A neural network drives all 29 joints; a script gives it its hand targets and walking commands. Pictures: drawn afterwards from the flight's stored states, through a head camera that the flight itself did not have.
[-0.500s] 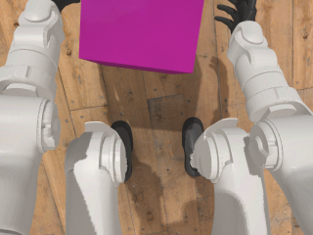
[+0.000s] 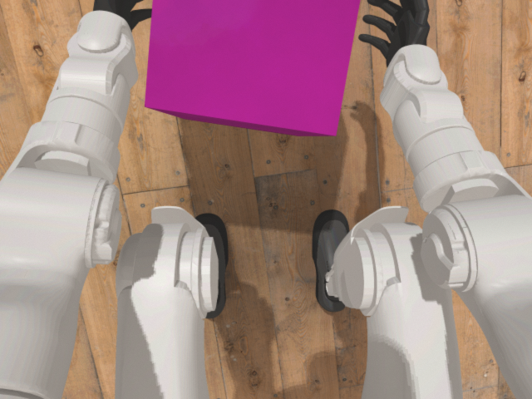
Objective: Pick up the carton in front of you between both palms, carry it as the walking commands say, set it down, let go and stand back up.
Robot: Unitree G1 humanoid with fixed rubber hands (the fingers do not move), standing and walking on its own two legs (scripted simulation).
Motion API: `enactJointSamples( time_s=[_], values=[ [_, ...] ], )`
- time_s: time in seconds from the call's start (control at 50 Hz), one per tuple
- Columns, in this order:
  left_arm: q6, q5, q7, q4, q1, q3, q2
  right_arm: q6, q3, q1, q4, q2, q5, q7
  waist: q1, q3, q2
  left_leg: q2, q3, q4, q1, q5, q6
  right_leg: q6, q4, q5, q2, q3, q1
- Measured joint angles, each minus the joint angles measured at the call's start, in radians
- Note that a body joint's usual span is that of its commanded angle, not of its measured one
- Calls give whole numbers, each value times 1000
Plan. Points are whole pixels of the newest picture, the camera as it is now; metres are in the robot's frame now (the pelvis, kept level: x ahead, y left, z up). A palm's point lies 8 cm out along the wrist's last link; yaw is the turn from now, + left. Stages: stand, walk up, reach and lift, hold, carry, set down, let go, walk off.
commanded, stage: reach and lift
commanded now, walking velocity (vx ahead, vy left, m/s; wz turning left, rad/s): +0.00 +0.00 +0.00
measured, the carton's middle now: (252, 54) +0.52 +0.06 -0.25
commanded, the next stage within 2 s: none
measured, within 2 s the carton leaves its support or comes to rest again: leaves its support in 0.38 s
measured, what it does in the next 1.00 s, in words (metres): rises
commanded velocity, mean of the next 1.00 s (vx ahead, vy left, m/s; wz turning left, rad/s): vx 0.00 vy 0.00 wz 0.00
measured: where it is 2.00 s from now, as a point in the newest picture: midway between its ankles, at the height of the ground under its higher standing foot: (272, 279)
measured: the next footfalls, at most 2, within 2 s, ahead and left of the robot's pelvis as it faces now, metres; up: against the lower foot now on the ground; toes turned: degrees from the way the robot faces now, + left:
none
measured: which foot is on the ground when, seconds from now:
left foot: down 0.00-1.00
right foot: down 0.00-1.00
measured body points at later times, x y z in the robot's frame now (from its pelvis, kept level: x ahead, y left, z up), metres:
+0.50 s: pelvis +0.00 +0.00 -0.01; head +0.33 +0.07 +0.28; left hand +0.54 +0.20 -0.16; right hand +0.54 -0.10 -0.14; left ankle +0.11 +0.12 -0.34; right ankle +0.13 -0.13 -0.34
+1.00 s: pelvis +0.01 -0.02 +0.12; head +0.25 +0.04 +0.49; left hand +0.48 +0.21 +0.05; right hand +0.51 -0.09 +0.05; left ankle +0.11 +0.12 -0.34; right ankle +0.13 -0.13 -0.34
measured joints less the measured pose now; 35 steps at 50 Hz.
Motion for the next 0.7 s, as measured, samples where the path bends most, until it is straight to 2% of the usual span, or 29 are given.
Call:
enactJointSamples(
  time_s=[0.08, 0.12, 0.2, 0.3, 0.42, 0.54, 0.62, 0.7],
  values=[
    [-11, 6, 6, 14, -28, -7, -27, -5, 13, -34, 3, 22, -4, -1, 5, 12, -5, 3, 0, -9, 2, 6, -2, -2, -9, 9, 3, 0, -2],
    [-12, 9, 17, 26, -41, -11, -31, -11, -8, -50, 10, 34, -19, -30, 7, 18, -8, 2, 0, -13, 3, 8, -3, -4, -11, 10, 2, 0, -1],
    [-2, 17, 21, 64, -83, -24, -40, -13, -79, -64, 19, 49, -61, -43, 13, 22, -14, -1, -5, -13, 0, 12, -6, -6, -11, 13, 2, -3, -3],
    [55, 72, 23, 61, -105, 5, -53, 41, -174, -61, -9, 59, -130, -29, 17, 10, -20, -9, -14, 9, -21, 17, -9, 4, 10, 11, 19, -2, -17],
    [106, 71, 52, -46, -26, 9, -74, 99, -172, -19, -86, 63, -119, -44, 19, -24, -30, -6, -5, 35, -29, 7, -5, 17, 38, 1, 37, 14, -28],
    [176, 103, 62, -238, 126, 62, -121, 150, -197, 162, -294, 118, -121, -45, 18, -115, -30, -31, -6, 13, 4, 2, -17, 32, 29, -25, 49, 34, 12],
    [236, 173, 43, -326, 217, 155, -181, 200, -261, 272, -402, 177, -189, -30, 25, -208, -15, -49, -8, -42, 48, 7, -25, 34, -17, -36, 46, 41, 61],
    [276, 275, 13, -334, 262, 274, -242, 251, -354, 307, -425, 229, -300, 6, 23, -298, 4, -68, -15, -123, 96, 23, -33, 30, -90, -23, 49, 43, 113]
  ],
)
